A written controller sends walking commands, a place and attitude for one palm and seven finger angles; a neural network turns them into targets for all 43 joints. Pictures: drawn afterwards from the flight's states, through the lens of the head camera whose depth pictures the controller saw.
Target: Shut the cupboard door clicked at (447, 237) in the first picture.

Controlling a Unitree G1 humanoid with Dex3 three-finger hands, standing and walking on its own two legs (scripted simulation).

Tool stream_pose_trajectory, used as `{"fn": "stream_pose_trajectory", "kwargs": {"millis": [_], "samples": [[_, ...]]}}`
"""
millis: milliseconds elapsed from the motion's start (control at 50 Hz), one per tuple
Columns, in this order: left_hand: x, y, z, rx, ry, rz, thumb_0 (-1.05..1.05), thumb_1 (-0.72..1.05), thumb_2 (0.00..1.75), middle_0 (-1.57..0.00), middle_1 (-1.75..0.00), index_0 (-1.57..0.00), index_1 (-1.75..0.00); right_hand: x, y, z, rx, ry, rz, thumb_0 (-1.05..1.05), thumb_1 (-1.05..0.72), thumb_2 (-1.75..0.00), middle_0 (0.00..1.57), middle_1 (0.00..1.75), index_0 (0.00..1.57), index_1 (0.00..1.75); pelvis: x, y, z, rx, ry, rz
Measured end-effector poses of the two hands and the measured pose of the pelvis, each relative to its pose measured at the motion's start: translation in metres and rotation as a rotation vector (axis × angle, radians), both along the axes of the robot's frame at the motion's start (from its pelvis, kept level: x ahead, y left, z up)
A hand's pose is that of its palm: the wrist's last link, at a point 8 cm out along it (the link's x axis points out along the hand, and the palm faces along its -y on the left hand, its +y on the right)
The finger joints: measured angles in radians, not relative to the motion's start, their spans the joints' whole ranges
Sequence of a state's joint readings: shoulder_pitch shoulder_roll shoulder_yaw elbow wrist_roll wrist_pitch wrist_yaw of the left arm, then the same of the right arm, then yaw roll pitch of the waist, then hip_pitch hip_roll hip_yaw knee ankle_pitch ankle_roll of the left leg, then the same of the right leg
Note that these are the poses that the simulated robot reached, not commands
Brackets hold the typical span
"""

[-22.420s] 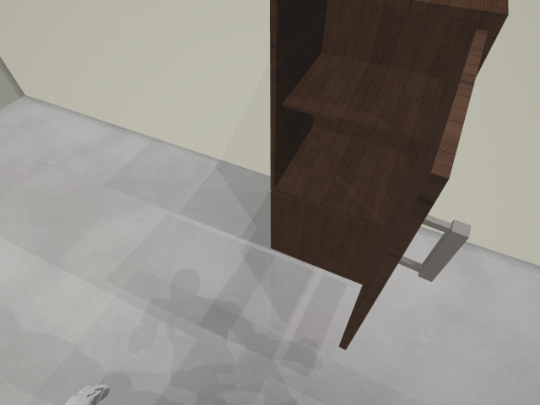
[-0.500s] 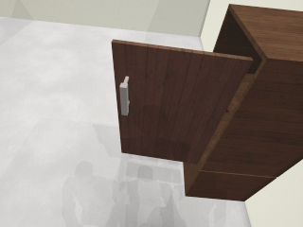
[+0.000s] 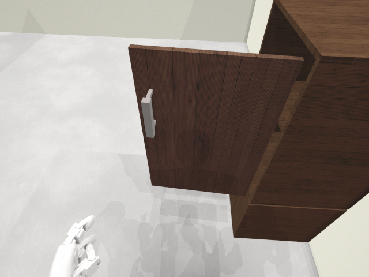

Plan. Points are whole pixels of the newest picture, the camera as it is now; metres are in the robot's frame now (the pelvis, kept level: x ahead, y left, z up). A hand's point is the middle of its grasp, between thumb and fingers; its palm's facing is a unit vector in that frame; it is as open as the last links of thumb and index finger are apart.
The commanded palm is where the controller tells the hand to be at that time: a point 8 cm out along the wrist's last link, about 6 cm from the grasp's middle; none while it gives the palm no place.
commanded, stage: raise the hand and make a fist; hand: left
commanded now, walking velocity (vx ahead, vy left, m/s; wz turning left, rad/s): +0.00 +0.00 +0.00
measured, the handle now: (150, 113) +0.51 +0.10 +0.08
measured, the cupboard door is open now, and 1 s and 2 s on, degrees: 86 86 86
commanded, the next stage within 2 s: bring the fist close to the handle in 1.74 s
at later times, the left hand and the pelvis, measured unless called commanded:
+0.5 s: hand (121, 248) +0.19 +0.14 +0.00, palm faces -0.13 -0.99 -0.05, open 4.9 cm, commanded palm +0.16 +0.20 +0.00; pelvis +0.01 -0.04 -0.08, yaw +0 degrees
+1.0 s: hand (106, 222) +0.22 +0.16 +0.04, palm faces -0.10 -0.99 -0.05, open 3.1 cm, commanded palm +0.20 +0.22 +0.05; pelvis +0.02 -0.01 -0.04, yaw -1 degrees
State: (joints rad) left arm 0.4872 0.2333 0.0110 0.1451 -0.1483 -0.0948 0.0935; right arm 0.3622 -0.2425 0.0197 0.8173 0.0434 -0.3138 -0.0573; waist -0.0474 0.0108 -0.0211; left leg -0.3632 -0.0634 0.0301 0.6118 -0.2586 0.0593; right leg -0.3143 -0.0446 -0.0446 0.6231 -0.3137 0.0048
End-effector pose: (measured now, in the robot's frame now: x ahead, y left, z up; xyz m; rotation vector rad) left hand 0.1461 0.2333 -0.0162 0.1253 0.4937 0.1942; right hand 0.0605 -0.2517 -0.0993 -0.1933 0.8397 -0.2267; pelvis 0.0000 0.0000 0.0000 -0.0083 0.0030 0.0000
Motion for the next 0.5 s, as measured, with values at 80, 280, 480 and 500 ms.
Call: {"fn": "stream_pose_trajectory", "kwargs": {"millis": [80,280,480,500], "samples": [[0.049,-0.030,0.030,-0.106,-0.405,-0.160,0.02,0.95,0.90,-0.27,-0.38,-0.27,-0.39,0.051,-0.020,0.009,-0.036,-0.197,0.061,0.02,-0.91,-0.90,0.20,0.30,0.20,0.30,-0.006,-0.006,-0.022,0.005,0.088,-0.016],[-0.002,-0.036,-0.024,-0.167,-0.343,-0.231,0.01,0.91,0.90,-0.45,-0.57,-0.45,-0.57,0.152,-0.028,0.016,-0.068,-0.394,0.159,0.02,-0.91,-0.90,0.20,0.30,0.20,0.30,0.001,-0.031,-0.070,-0.007,0.177,-0.019],[0.023,-0.041,0.018,-0.098,-0.492,-0.313,0.01,0.90,0.90,-0.63,-0.76,-0.63,-0.77,0.165,0.005,-0.035,0.052,-0.286,0.212,0.02,-0.90,-0.90,0.20,0.30,0.21,0.30,0.008,-0.040,-0.078,-0.039,0.226,0.007],[0.030,-0.042,0.018,-0.109,-0.468,-0.335,0.01,0.90,0.90,-0.65,-0.78,-0.65,-0.79,0.160,0.006,-0.038,0.065,-0.267,0.196,0.02,-0.90,-0.90,0.20,0.30,0.21,0.30,0.008,-0.041,-0.076,-0.036,0.225,0.005]]}}
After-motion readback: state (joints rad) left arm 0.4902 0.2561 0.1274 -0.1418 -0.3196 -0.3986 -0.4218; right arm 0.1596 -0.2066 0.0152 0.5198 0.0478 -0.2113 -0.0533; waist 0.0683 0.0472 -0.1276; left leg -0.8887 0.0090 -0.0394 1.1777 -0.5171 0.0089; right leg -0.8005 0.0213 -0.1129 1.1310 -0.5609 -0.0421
